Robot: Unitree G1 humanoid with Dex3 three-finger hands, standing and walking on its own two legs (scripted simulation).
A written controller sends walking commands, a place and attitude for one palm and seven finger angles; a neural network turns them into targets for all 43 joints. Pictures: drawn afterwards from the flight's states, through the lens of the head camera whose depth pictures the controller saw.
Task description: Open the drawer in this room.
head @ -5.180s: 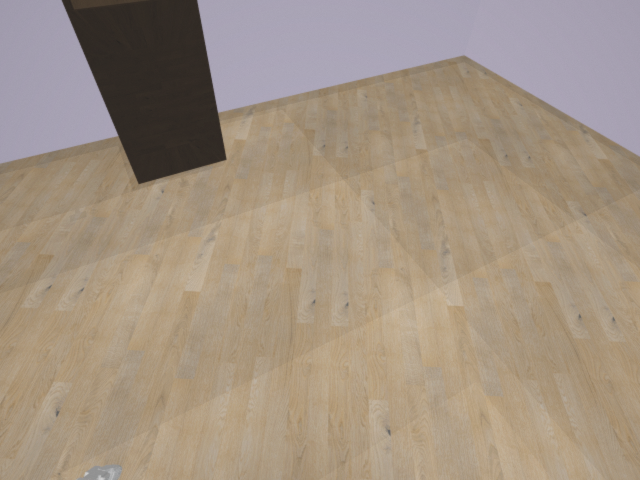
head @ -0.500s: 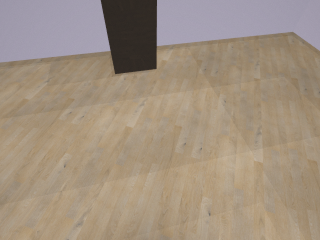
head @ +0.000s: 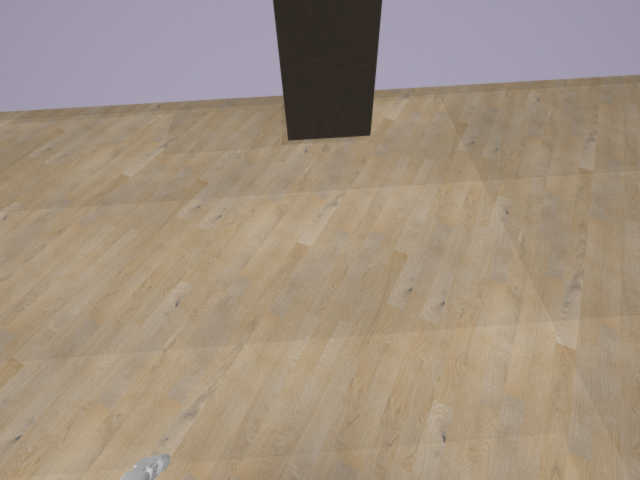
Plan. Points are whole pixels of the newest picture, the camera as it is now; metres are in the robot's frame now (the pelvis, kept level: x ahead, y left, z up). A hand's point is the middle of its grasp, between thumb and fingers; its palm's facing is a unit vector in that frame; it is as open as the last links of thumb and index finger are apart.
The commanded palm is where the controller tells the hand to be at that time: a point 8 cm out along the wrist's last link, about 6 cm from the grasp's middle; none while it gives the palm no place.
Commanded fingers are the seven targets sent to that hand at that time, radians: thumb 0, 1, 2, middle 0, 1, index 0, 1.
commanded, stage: turn or walk to find it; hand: left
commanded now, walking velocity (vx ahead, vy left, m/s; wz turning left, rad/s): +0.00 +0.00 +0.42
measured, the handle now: out of the picture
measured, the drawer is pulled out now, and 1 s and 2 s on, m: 0.00 0.00 0.00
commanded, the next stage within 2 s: stand and wait in 1.34 s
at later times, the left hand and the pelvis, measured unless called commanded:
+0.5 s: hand out of the picture -0.09 +0.21 -0.18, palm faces +0.31 -0.92 -0.24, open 7.4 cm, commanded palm none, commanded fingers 0.00 0.90 0.90 -0.20 -0.30 -0.20 -0.30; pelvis -0.02 +0.01 -0.01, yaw +15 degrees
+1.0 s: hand out of the picture -0.01 +0.20 -0.14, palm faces +0.45 -0.85 -0.28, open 7.4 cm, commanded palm none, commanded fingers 0.00 0.90 0.90 -0.20 -0.30 -0.20 -0.30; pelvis -0.01 -0.01 +0.00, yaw +28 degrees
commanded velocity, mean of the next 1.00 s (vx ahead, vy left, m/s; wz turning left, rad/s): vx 0.00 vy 0.00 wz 0.42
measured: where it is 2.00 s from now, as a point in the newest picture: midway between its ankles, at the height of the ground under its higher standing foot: outside the picture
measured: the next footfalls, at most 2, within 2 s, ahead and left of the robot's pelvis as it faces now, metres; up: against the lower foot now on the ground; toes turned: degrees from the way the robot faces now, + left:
left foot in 0.44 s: -0.03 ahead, +0.12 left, +0.00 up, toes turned +18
right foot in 0.86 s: +0.07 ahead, -0.09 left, +0.00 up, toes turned +19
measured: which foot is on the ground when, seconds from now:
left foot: up 0.00-0.42, down 0.44-0.86, up 0.88-1.00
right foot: down 0.00-0.46, up 0.48-0.84, down 0.86-1.00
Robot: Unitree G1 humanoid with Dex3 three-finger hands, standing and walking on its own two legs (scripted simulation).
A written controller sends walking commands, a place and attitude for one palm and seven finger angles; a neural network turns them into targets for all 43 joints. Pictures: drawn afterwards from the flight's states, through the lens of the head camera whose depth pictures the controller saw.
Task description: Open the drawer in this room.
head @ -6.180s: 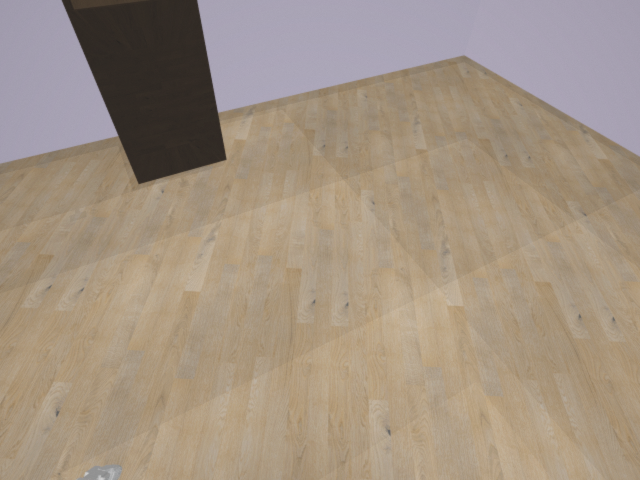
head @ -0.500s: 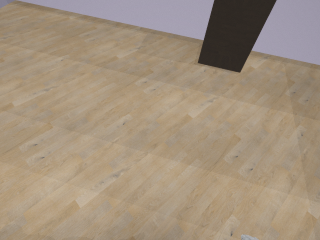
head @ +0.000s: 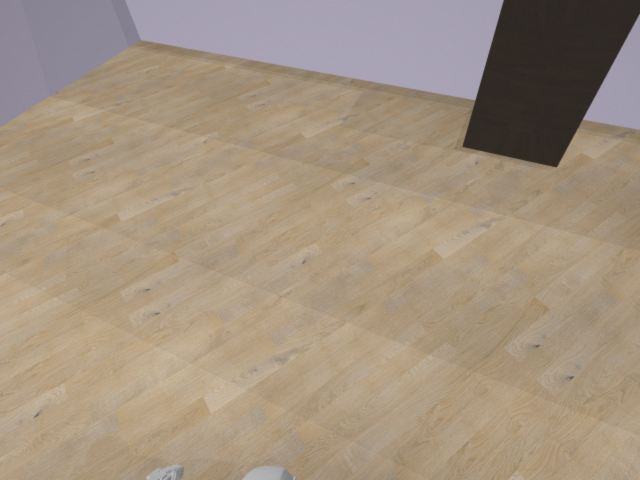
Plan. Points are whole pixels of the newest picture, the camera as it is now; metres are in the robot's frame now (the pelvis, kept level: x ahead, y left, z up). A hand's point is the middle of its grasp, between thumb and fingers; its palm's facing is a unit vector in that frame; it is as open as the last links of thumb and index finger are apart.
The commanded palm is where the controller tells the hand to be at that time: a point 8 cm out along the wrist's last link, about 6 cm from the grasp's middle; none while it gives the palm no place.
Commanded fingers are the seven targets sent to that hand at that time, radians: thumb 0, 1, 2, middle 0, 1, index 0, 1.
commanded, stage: turn or walk to find it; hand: left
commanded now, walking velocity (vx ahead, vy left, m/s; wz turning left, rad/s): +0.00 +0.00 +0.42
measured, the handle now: out of the picture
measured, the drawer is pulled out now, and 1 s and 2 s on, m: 0.00 0.00 0.00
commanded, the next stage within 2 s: stand and wait in 0.34 s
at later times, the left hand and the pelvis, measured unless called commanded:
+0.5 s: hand out of the picture +0.00 +0.27 -0.17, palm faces +0.23 -0.94 -0.24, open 7.4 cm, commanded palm none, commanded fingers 0.00 0.90 0.90 -0.20 -0.30 -0.20 -0.30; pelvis +0.00 +0.05 +0.01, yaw +10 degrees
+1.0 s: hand out of the picture -0.02 +0.19 -0.17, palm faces +0.24 -0.95 -0.18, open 7.3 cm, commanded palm none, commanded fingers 0.00 0.90 0.90 -0.20 -0.30 -0.20 -0.30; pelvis +0.01 +0.02 +0.00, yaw +11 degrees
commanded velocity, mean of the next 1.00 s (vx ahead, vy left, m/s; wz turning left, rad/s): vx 0.00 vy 0.00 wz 0.13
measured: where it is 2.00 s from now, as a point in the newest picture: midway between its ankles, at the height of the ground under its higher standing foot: outside the picture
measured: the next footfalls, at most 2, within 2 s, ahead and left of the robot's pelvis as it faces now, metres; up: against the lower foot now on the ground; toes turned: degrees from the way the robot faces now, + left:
left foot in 0.26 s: +0.01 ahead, +0.16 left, +0.00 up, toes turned +13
right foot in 0.68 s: +0.07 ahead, -0.08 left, +0.00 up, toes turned +6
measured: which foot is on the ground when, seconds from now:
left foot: up 0.00-0.24, down 0.26-1.00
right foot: down 0.00-0.28, up 0.30-0.66, down 0.68-1.00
